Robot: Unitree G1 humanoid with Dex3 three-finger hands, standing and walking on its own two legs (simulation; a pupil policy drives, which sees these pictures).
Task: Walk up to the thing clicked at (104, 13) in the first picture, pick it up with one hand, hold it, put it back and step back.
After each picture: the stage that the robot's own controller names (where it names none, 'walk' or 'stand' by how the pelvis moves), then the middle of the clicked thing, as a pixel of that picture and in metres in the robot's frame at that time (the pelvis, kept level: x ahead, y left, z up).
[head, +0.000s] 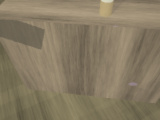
stand; out of the picture +0.82 -0.13 +0.13
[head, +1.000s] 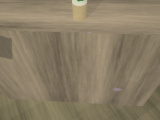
rise first; out of the picture +0.72 +0.05 +0.15
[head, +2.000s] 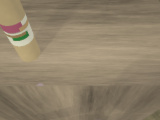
rise first; (16, 27) +0.42 +0.21 +0.17
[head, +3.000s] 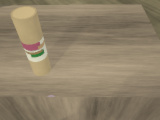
stand; (34, 46) +0.42 +0.18 +0.13
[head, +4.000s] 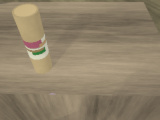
stand; (36, 43) +0.43 +0.17 +0.13
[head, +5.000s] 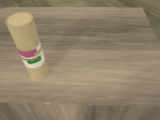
stand; (31, 52) +0.40 +0.18 +0.12
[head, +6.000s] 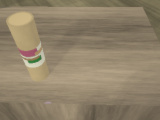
stand; (31, 51) +0.40 +0.18 +0.12
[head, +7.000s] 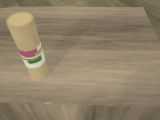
stand; (31, 52) +0.40 +0.18 +0.12
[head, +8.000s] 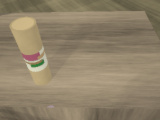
rise first; (34, 55) +0.39 +0.19 +0.13
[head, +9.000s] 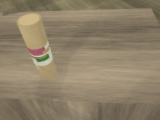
go down; (40, 50) +0.41 +0.18 +0.13
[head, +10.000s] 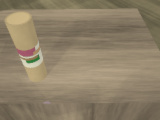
go down; (29, 51) +0.41 +0.18 +0.13
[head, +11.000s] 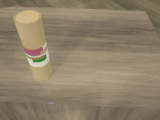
go down; (36, 50) +0.40 +0.17 +0.13
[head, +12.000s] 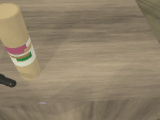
close in; (20, 48) +0.40 +0.18 +0.15
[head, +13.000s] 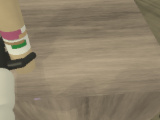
close; (15, 37) +0.43 +0.20 +0.16
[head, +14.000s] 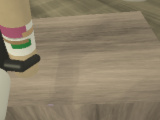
lift; (18, 33) +0.32 +0.16 +0.29
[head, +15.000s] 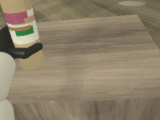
lift; (22, 24) +0.36 +0.16 +0.30
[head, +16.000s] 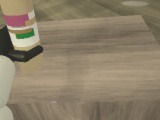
hold; (22, 26) +0.35 +0.16 +0.30
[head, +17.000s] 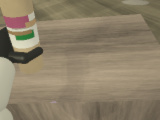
crouch; (22, 27) +0.34 +0.16 +0.30
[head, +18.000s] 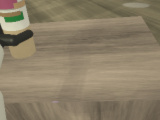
crouch; (11, 10) +0.36 +0.18 +0.34
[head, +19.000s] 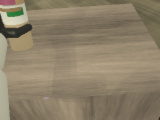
lower; (12, 6) +0.46 +0.19 +0.28
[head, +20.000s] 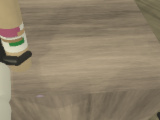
lower; (13, 34) +0.44 +0.20 +0.17
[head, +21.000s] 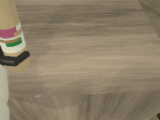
lower; (10, 34) +0.43 +0.21 +0.17
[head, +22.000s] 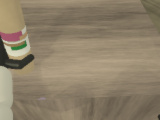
lower; (15, 38) +0.42 +0.20 +0.17
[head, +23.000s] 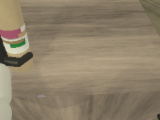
rest; (14, 35) +0.43 +0.20 +0.17
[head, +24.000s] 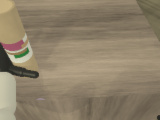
withdraw; (17, 45) +0.40 +0.19 +0.16
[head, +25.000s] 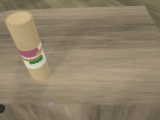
sink last; (32, 52) +0.39 +0.19 +0.15
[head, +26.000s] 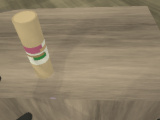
stand; (36, 49) +0.41 +0.19 +0.13
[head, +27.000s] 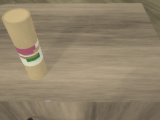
stand; (29, 49) +0.40 +0.19 +0.13
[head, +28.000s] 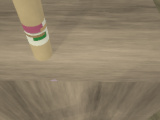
walk; (35, 28) +0.46 +0.16 +0.15
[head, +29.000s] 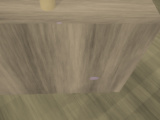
walk; out of the picture +0.71 +0.17 +0.15
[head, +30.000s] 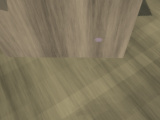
walk; out of the picture +1.10 +0.16 +0.15
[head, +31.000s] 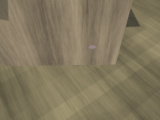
stand; out of the picture +1.16 +0.17 +0.14
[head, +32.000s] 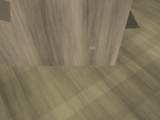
stand; out of the picture +1.17 +0.16 +0.12
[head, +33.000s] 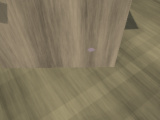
stand; out of the picture +1.15 +0.18 +0.12
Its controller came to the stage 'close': yes
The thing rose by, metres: 0.21
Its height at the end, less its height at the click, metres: +0.00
